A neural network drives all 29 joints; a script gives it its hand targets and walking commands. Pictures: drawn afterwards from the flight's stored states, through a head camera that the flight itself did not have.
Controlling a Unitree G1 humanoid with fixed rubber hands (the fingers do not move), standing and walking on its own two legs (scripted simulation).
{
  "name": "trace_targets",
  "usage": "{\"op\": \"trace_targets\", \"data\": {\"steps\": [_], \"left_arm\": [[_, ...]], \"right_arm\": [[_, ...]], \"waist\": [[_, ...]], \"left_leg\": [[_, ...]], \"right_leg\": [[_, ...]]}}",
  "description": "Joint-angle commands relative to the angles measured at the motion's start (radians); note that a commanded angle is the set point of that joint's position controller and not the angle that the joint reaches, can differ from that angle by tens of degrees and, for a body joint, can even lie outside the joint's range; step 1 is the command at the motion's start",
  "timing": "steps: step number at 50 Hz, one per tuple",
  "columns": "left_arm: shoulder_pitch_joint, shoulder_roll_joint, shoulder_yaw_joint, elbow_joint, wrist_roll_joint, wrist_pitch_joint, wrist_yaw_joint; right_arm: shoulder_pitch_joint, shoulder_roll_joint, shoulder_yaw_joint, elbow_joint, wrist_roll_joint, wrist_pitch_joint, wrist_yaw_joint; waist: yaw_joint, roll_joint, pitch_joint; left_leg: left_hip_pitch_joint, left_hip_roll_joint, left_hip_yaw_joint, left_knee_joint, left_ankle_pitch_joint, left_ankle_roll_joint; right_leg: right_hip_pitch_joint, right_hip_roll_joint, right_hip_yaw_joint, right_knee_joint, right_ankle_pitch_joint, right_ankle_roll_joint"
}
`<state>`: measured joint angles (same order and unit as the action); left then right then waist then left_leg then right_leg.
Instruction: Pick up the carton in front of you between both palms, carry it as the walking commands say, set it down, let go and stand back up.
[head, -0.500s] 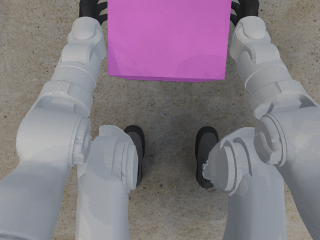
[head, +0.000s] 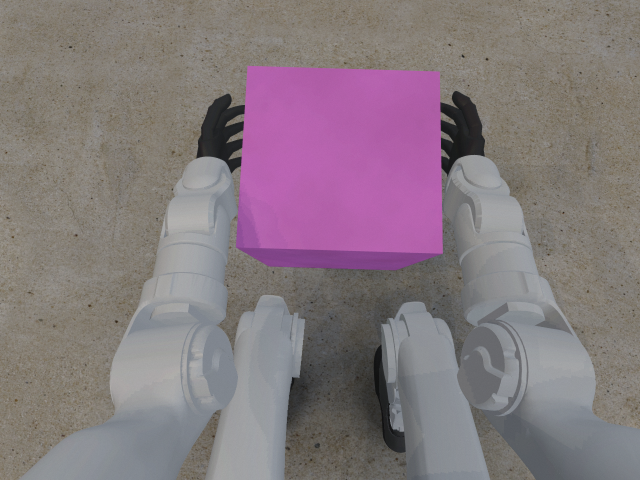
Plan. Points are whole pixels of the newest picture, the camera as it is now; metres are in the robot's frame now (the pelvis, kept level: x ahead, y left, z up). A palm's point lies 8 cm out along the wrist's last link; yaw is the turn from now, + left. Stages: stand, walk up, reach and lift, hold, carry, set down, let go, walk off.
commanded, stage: reach and lift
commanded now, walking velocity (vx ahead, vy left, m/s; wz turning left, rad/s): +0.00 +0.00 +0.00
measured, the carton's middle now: (336, 189) +0.47 +0.02 -0.13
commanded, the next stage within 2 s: none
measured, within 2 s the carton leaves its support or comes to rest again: neither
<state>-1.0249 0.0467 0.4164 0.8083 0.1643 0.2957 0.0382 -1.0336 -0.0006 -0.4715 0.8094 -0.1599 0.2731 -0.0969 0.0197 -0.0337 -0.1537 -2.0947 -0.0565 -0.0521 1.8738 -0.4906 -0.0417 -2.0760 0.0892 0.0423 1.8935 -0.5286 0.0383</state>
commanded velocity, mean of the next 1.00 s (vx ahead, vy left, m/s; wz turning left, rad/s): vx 0.00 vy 0.00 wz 0.00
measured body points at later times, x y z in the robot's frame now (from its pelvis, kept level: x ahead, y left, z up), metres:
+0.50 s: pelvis +0.04 +0.00 +0.13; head +0.22 +0.01 +0.54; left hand +0.46 +0.17 +0.08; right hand +0.47 -0.13 +0.08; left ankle +0.12 +0.13 -0.42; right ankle +0.11 -0.12 -0.42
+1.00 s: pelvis +0.09 +0.00 +0.27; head +0.15 +0.01 +0.71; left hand +0.42 +0.16 +0.24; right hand +0.43 -0.14 +0.24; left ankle +0.12 +0.13 -0.42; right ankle +0.11 -0.12 -0.42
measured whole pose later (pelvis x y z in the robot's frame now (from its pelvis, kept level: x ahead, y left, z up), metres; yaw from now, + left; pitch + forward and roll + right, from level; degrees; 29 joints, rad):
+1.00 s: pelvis +0.09 +0.00 +0.27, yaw +1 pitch +16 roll +0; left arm -0.34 -0.13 0.29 0.50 0.19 0.37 0.02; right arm -0.36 0.15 -0.32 0.52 -0.19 0.35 -0.05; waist 0.01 -0.02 -0.17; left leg -0.79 -0.04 -0.06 0.88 -0.36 -0.01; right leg -0.77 0.04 0.08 0.89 -0.39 0.01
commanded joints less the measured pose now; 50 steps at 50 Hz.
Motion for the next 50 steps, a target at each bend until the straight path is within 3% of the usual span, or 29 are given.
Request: {"op": "trace_targets", "data": {"steps": [1, 8, 16, 34, 50], "left_arm": [[-0.602, -1.005, -0.401, -0.052, -0.071, -0.004, -0.215], [-0.531, -1.082, -0.529, -0.157, -0.123, 0.022, -0.241], [-0.375, -1.125, -0.631, -0.220, -0.158, 0.039, -0.234], [-0.053, -1.178, -0.654, -0.222, -0.113, 0.016, -0.214], [0.188, -1.174, -0.723, -0.321, -0.111, 0.075, -0.240]], "right_arm": [[-0.595, 1.053, 0.449, 0.004, 0.073, 0.015, 0.225], [-0.499, 1.131, 0.572, -0.090, 0.116, 0.035, 0.233], [-0.357, 1.163, 0.687, -0.166, 0.159, 0.048, 0.239], [-0.022, 1.161, 0.683, -0.156, 0.109, 0.032, 0.267], [0.226, 1.179, 0.756, -0.250, 0.098, 0.099, 0.290]], "waist": [[0.026, 0.011, -0.875], [0.020, 0.012, -1.006], [0.021, 0.018, -0.966], [-0.003, 0.042, -0.663], [-0.006, 0.028, -0.432]], "left_leg": [[0.557, -0.105, 0.133, -0.244, 0.013, 0.037], [0.721, -0.112, 0.126, -0.320, 0.140, 0.028], [0.892, -0.114, 0.098, -0.434, 0.212, 0.022], [1.294, -0.094, 0.012, -0.796, 0.278, 0.036], [1.688, -0.059, -0.030, -1.143, 0.452, 0.044]], "right_leg": [[0.483, 0.107, -0.102, -0.270, 0.013, -0.021], [0.648, 0.106, -0.089, -0.359, 0.132, -0.009], [0.779, 0.106, -0.071, -0.469, 0.195, -0.003], [1.109, 0.075, -0.006, -0.818, 0.253, -0.031], [1.568, 0.028, 0.051, -1.171, 0.452, -0.033]]}}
